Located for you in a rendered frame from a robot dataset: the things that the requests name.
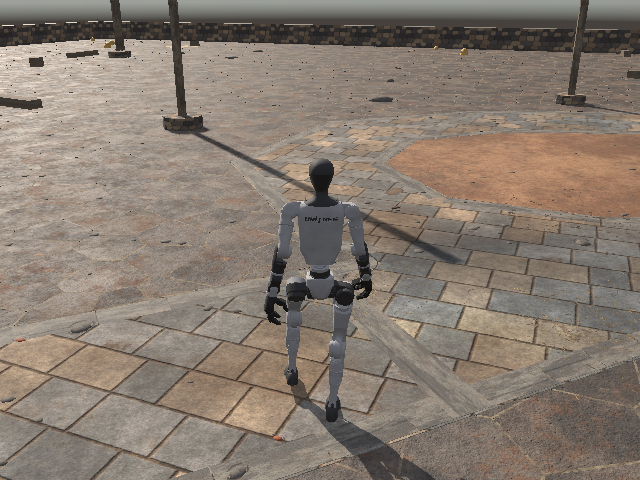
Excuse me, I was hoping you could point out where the right robot shin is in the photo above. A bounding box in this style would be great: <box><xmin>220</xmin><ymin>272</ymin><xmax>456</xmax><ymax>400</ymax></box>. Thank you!
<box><xmin>328</xmin><ymin>342</ymin><xmax>346</xmax><ymax>408</ymax></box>

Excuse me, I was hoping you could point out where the left robot upper arm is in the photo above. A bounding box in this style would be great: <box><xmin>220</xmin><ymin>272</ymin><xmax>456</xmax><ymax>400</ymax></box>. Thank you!
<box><xmin>277</xmin><ymin>201</ymin><xmax>300</xmax><ymax>259</ymax></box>

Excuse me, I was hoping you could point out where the right robot hand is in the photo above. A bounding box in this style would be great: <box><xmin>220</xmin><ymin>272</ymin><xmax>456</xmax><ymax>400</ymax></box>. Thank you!
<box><xmin>351</xmin><ymin>277</ymin><xmax>372</xmax><ymax>300</ymax></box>

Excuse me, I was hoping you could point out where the left robot hand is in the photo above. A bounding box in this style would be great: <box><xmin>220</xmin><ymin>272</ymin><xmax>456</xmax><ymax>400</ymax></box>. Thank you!
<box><xmin>264</xmin><ymin>295</ymin><xmax>288</xmax><ymax>325</ymax></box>

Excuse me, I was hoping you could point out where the left robot forearm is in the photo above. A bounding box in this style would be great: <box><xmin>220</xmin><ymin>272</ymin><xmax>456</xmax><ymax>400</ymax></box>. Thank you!
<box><xmin>266</xmin><ymin>244</ymin><xmax>287</xmax><ymax>297</ymax></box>

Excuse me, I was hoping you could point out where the right robot forearm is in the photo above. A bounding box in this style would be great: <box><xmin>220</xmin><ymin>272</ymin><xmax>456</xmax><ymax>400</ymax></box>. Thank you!
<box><xmin>355</xmin><ymin>241</ymin><xmax>372</xmax><ymax>281</ymax></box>

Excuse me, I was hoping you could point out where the right robot foot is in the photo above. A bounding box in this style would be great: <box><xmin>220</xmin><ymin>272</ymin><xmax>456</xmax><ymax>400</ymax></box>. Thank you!
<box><xmin>325</xmin><ymin>396</ymin><xmax>340</xmax><ymax>422</ymax></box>

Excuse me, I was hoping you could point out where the right robot upper arm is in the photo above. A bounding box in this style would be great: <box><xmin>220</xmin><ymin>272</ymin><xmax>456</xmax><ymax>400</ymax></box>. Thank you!
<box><xmin>342</xmin><ymin>202</ymin><xmax>366</xmax><ymax>256</ymax></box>

